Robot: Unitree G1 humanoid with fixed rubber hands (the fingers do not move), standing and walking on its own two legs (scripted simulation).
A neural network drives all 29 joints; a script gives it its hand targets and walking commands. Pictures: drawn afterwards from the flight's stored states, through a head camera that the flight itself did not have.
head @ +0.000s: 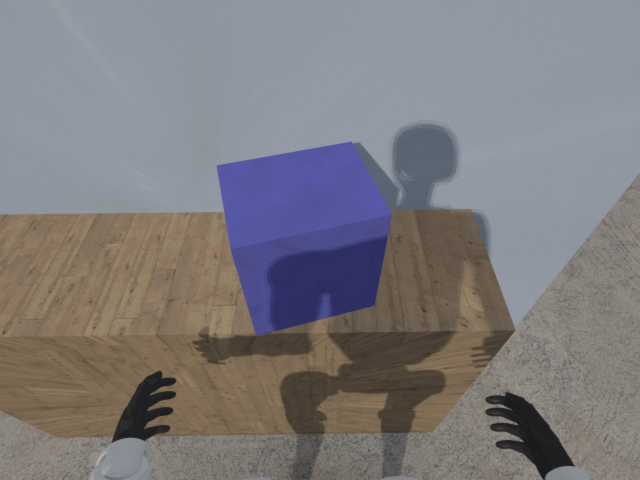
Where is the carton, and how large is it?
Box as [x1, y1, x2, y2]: [217, 142, 391, 335]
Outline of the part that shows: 351,142 217,165 230,248 256,335 374,305 391,213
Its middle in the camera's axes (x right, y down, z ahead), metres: -0.03 +0.01 +0.62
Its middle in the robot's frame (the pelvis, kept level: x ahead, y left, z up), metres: +0.45 +0.03 +0.00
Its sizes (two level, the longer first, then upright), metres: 0.207 0.162 0.229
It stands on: a pedestal, 0.65 m high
